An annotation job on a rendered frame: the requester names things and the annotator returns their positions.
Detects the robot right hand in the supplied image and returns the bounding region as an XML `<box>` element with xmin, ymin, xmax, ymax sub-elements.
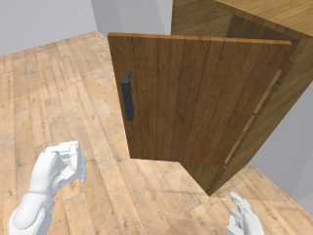
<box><xmin>226</xmin><ymin>192</ymin><xmax>265</xmax><ymax>235</ymax></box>

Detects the robot left forearm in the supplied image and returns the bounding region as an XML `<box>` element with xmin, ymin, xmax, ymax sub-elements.
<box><xmin>7</xmin><ymin>192</ymin><xmax>56</xmax><ymax>235</ymax></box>

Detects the robot left hand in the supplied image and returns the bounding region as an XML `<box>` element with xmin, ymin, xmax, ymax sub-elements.
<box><xmin>28</xmin><ymin>141</ymin><xmax>87</xmax><ymax>198</ymax></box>

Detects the cupboard door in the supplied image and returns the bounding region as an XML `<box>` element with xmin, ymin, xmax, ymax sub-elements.
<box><xmin>107</xmin><ymin>32</ymin><xmax>292</xmax><ymax>165</ymax></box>

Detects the handle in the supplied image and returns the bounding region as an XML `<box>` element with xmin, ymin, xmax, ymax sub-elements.
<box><xmin>120</xmin><ymin>70</ymin><xmax>135</xmax><ymax>121</ymax></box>

